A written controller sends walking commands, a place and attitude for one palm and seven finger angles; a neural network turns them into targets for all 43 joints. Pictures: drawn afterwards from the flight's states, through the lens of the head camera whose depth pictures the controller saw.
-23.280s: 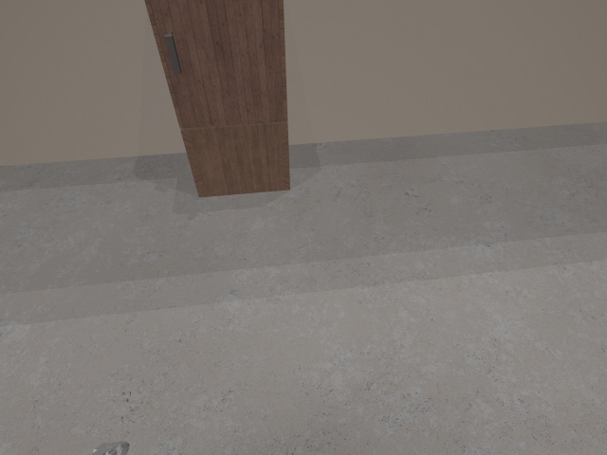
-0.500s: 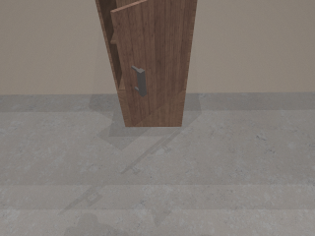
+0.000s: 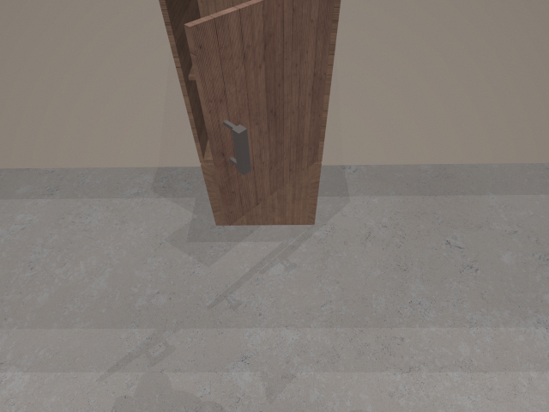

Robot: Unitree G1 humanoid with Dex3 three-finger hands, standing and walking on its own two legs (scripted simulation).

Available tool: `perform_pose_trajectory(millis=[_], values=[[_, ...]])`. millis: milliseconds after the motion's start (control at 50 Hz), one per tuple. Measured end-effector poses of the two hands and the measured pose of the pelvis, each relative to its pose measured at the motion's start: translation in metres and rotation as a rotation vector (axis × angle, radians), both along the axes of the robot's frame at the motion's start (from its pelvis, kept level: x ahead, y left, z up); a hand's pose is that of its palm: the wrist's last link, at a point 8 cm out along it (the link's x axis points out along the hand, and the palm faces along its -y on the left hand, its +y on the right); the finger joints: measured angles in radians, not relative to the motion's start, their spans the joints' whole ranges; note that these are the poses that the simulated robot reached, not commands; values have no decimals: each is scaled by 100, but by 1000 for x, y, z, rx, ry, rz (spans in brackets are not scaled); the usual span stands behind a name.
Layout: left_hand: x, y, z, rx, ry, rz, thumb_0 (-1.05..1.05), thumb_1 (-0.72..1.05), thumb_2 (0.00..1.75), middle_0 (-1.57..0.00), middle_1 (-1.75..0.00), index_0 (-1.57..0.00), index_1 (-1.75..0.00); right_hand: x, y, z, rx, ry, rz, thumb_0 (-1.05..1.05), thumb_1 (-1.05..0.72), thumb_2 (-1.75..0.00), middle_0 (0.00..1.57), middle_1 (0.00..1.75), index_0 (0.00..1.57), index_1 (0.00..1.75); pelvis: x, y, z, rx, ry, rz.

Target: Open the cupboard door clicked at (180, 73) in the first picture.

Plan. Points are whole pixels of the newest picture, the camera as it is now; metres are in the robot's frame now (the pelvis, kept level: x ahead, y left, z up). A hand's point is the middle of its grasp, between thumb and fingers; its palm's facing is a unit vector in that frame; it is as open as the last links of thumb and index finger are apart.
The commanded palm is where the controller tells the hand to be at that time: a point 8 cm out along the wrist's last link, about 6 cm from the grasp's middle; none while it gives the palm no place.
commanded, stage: walk to a spot facing it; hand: left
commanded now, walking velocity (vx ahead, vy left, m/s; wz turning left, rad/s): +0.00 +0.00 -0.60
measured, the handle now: (236, 147) +0.70 +0.14 -0.05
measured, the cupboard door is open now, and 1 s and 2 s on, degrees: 45 45 45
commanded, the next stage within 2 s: none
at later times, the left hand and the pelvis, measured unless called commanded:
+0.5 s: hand out of the picture +0.10 +0.18 -0.17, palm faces -0.17 -0.95 -0.26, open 7.4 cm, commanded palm none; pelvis -0.02 -0.01 -0.02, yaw -13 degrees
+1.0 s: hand out of the picture +0.14 +0.16 -0.19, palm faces -0.40 -0.89 -0.21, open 7.4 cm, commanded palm none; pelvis -0.02 +0.00 -0.01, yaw -29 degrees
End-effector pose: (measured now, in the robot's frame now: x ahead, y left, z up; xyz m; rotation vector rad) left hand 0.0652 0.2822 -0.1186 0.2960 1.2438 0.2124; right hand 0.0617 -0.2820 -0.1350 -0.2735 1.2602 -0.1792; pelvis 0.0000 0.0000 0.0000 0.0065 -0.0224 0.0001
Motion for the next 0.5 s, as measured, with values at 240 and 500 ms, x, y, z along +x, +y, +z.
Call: perform_pose_trajectory(millis=[240, 500], values=[[4, -22, -21, -57, 64, -50, 1, 90, 89, -20, -30, -20, -30, -36, 24, -12, 32, 18, -132, 0, -91, -90, 20, 30, 20, 30, 0, 4, -9, -10, 8, -94], [37, -59, -22, -78, 24, -174, 1, 90, 89, -20, -30, -20, -30, -123, 33, -37, 98, 128, -274, 1, -91, -90, 20, 30, 21, 30, -16, -11, -20, 10, 9, -220]])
